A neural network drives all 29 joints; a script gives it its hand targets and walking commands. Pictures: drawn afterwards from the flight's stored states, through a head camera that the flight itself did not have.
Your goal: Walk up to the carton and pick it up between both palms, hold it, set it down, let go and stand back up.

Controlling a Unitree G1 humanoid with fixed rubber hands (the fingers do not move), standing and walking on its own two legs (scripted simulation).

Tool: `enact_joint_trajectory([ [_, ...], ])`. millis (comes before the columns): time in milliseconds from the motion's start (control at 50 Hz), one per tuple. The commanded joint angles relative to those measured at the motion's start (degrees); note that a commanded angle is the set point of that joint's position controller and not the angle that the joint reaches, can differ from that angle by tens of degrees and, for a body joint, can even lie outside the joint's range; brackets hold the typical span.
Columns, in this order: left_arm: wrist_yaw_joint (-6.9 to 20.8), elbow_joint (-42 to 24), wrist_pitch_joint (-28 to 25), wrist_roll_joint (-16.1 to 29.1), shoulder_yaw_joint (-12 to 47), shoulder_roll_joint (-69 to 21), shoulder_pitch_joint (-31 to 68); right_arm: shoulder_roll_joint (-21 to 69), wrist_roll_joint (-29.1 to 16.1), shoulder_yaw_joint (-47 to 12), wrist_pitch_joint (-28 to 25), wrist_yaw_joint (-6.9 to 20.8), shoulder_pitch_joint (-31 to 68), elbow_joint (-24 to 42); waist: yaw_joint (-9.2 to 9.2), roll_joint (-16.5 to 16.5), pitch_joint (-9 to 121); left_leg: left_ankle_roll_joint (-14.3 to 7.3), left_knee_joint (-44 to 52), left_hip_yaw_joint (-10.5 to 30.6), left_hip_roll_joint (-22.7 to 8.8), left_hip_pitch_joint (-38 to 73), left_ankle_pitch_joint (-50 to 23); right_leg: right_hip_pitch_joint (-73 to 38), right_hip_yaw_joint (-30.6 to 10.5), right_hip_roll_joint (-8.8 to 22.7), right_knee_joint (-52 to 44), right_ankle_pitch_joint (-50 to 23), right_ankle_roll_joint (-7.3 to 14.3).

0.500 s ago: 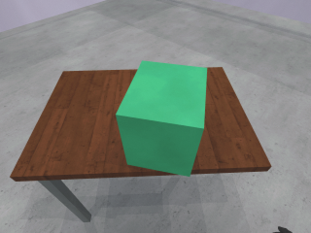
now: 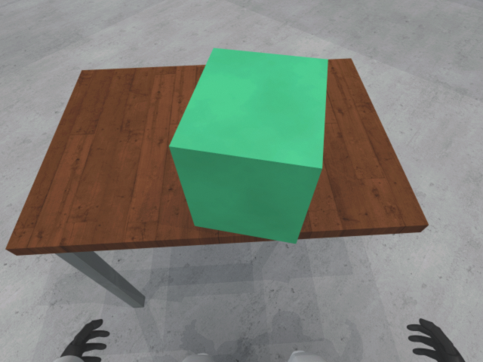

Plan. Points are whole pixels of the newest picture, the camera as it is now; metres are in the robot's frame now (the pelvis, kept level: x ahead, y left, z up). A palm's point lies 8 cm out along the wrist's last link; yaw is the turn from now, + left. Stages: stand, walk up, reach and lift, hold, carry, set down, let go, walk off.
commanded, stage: reach and lift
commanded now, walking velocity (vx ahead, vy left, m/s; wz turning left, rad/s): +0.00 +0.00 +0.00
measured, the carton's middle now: (256, 149) +0.48 +0.00 +0.04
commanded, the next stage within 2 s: none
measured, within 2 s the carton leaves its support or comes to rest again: neither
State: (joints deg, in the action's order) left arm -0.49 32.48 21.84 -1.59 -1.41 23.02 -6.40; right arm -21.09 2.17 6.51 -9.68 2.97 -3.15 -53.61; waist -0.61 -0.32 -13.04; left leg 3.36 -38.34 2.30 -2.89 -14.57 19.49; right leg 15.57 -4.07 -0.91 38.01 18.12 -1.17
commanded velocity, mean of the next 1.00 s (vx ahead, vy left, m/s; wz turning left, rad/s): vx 0.00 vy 0.00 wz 0.00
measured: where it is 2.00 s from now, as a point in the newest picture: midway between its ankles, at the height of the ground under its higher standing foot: outside the picture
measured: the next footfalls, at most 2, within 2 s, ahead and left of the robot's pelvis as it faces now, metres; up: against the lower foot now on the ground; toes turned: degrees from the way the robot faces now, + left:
none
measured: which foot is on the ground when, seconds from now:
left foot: down 0.00-1.00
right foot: down 0.00-1.00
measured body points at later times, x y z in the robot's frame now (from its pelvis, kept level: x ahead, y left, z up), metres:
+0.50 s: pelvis +0.02 +0.01 +0.02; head +0.02 +0.04 +0.47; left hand +0.20 +0.29 -0.06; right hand +0.16 -0.26 -0.05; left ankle +0.02 +0.15 -0.72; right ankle +0.03 -0.14 -0.72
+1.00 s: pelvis +0.02 +0.01 +0.03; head +0.03 +0.02 +0.47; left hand +0.23 +0.27 -0.02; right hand +0.19 -0.22 -0.02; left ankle +0.02 +0.15 -0.72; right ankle +0.03 -0.14 -0.72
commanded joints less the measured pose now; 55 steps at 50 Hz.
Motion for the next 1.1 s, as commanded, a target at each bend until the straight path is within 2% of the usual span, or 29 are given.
enact_joint_trajectory([
  [0,-0.90,-19.46,0.83,-1.21,-4.43,4.44,5.96,-11.41,0.49,6.20,-5.57,-1.43,-1.95,10.03,-2.87,-2.54,23.85,-0.16,3.54,-8.96,3.15,8.49,-10.62,-7.23,7.76,-0.18,-7.54,-20.11,1.50],
  [40,-0.63,-20.34,-0.52,-1.01,-5.70,3.95,1.62,-10.06,-1.34,4.30,-6.91,-2.43,-4.47,12.32,-1.64,-3.84,25.67,-0.35,4.75,-8.71,4.43,11.61,-16.09,-9.75,7.26,-0.26,-8.85,-29.46,0.71],
  [80,-0.09,-18.07,-1.47,-1.23,-6.09,3.60,-0.57,-8.29,-1.99,2.78,-7.74,-3.29,-5.99,13.77,-0.69,-4.71,24.56,-0.89,6.51,-8.64,5.60,10.79,-16.97,-12.40,6.27,0.21,-9.72,-36.10,-0.12],
  [100,0.23,-16.91,-1.86,-1.37,-5.88,3.39,-0.78,-7.39,-2.25,2.54,-7.89,-3.56,-5.92,14.57,-0.27,-5.13,23.05,-1.28,7.71,-8.59,6.10,9.97,-16.01,-13.14,5.98,0.49,-10.35,-36.99,-0.53],
  [140,0.62,-14.92,-2.33,-1.91,-5.54,3.08,-0.62,-6.34,-2.47,2.43,-7.71,-3.79,-5.36,15.56,0.38,-4.62,19.41,-1.73,10.03,-8.41,6.49,9.74,-15.34,-12.87,5.93,0.32,-12.11,-34.81,-1.14],
  [220,0.88,-11.97,-1.68,-3.36,-4.18,1.70,-0.37,-4.86,-2.79,2.36,-5.82,-3.55,-4.51,16.68,0.70,-0.91,11.18,-1.46,14.18,-8.28,5.77,12.42,-14.42,-10.37,6.78,-1.01,-16.70,-23.47,-0.67],
  [300,0.20,-14.72,-1.05,-3.45,-3.71,0.83,0.95,-4.26,-3.32,3.26,-3.89,-2.73,-4.97,18.89,0.40,4.03,8.95,-0.38,16.72,-8.26,4.94,13.01,-12.72,-9.90,7.35,-1.70,-19.12,-14.58,0.70],
  [340,-0.23,-17.12,-1.44,-2.73,-3.60,0.29,1.16,-3.77,-3.45,3.58,-3.23,-2.53,-5.61,20.97,0.17,5.12,9.66,0.10,17.50,-8.38,4.72,12.98,-12.07,-10.40,7.39,-1.89,-19.62,-13.17,1.05],
  [500,-0.76,-26.52,-7.00,2.34,-2.58,-0.68,0.69,0.87,-3.62,3.06,-2.88,-3.49,-8.74,31.23,-0.99,5.45,13.90,0.94,18.94,-9.14,5.36,14.80,-15.48,-11.45,6.96,-1.74,-21.14,-15.31,0.67],
  [620,0.51,-24.46,-11.02,4.54,-3.17,0.24,-1.77,5.60,-3.61,0.93,-2.15,-5.84,-11.76,35.52,-0.56,3.17,12.16,0.21,20.50,-9.28,5.92,15.53,-15.63,-12.06,5.14,-0.57,-23.12,-15.64,-0.34],
  [780,2.77,-23.50,-16.40,7.34,-4.32,2.52,-3.18,10.78,-4.81,-2.02,-2.91,-9.13,-13.81,41.98,1.11,0.83,13.19,-0.83,20.03,-9.05,6.31,15.26,-17.77,-13.60,3.47,1.11,-22.90,-21.83,-1.67],
  [960,4.02,-25.23,-23.01,11.00,-1.75,3.04,-1.68,14.59,-7.59,-5.11,-5.03,-10.73,-13.23,47.03,2.24,2.95,15.59,-0.65,18.89,-8.51,5.31,15.10,-18.89,-13.49,2.81,1.40,-22.18,-22.11,-0.74],
  [1080,4.95,-25.48,-26.33,12.83,0.35,3.18,0.06,15.99,-8.12,-5.73,-5.37,-11.94,-11.92,47.50,1.56,4.36,15.16,-0.23,18.30,-7.63,4.60,14.99,-17.45,-12.59,2.65,1.32,-22.27,-17.68,0.48],
])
